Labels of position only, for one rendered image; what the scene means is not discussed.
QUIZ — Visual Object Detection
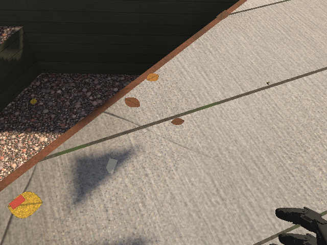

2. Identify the right robot hand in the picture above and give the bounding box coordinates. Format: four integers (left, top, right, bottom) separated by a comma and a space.
270, 207, 327, 245

